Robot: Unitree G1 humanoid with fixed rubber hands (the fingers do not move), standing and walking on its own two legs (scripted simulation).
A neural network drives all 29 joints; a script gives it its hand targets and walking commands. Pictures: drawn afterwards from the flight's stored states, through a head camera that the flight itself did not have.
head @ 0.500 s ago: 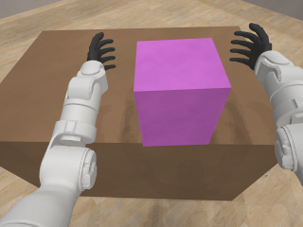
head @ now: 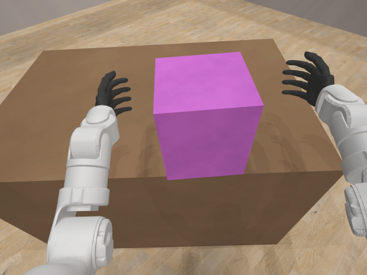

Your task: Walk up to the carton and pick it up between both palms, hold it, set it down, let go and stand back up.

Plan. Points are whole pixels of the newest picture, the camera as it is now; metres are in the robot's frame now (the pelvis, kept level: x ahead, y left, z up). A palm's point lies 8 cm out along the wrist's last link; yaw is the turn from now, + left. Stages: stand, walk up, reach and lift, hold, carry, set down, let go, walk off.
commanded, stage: set down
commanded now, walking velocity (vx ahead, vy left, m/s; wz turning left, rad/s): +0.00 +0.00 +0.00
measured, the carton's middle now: (201, 119) +0.47 +0.00 +0.06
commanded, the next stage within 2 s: none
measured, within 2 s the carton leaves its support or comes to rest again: neither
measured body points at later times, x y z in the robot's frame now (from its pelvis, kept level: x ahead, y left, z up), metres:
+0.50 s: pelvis +0.01 +0.00 +0.00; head +0.01 +0.01 +0.45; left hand +0.35 +0.20 +0.12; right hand +0.39 -0.24 +0.13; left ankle +0.01 +0.14 -0.75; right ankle +0.03 -0.09 -0.75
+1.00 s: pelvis +0.01 +0.00 +0.00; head +0.01 +0.00 +0.45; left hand +0.30 +0.18 +0.07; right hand +0.31 -0.24 +0.06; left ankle +0.01 +0.14 -0.75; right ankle +0.03 -0.09 -0.75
